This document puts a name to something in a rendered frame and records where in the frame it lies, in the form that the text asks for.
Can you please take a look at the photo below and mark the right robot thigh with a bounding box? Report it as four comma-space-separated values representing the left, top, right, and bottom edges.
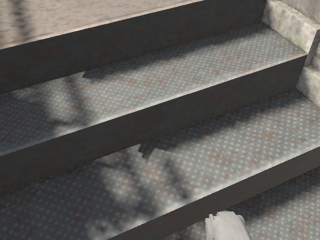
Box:
205, 211, 252, 240

